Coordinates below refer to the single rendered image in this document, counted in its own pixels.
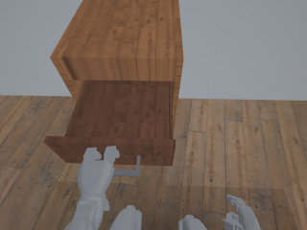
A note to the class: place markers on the drawer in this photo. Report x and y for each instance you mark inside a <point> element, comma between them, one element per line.
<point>136,116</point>

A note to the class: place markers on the robot left forearm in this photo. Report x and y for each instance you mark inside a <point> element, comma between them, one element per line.
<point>89,213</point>

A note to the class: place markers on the cabinet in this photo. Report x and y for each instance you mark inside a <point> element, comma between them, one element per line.
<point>122,40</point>

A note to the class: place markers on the robot right hand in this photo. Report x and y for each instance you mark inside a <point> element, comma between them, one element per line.
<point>245,217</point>

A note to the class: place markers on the robot thigh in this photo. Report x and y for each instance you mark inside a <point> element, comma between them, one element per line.
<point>190,224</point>
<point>127,219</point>

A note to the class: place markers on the handle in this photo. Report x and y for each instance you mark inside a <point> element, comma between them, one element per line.
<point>132,173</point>

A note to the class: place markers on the robot left hand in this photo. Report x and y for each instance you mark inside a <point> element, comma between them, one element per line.
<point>95,175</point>

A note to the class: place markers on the robot right thigh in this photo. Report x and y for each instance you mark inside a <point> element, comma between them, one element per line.
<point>190,224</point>

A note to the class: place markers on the robot left thigh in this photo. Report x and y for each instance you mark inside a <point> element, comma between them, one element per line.
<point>127,219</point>

